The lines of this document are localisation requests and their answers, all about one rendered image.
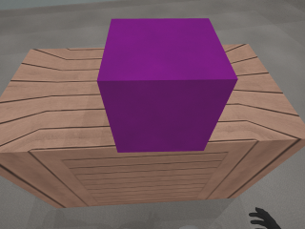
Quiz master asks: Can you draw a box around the carton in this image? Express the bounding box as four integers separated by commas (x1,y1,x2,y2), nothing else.
96,18,238,153

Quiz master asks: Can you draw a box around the robot right hand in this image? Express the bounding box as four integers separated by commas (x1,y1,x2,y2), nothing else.
249,207,281,229

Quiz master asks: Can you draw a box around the pedestal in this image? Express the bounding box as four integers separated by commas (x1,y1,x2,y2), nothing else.
0,44,305,209

